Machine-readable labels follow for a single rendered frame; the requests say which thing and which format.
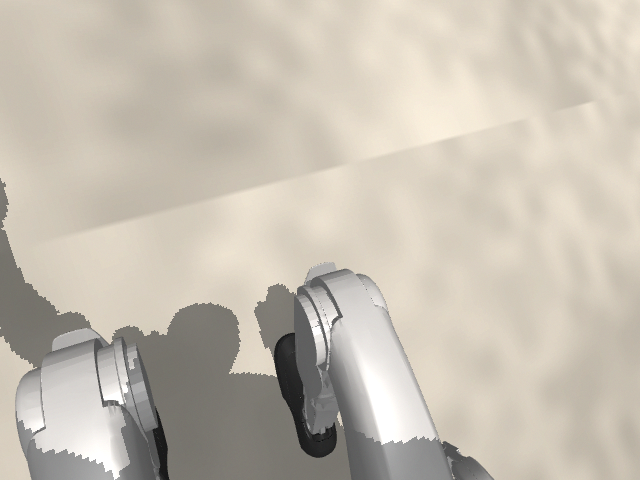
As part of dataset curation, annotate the left robot foot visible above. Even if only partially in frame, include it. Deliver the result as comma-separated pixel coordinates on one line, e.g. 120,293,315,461
153,407,169,480

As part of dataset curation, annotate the right robot hand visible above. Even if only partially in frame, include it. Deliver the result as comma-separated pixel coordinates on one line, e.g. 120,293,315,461
442,441,494,480

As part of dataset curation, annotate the right robot foot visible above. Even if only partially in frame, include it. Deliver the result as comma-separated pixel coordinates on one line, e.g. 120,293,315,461
274,333,337,458

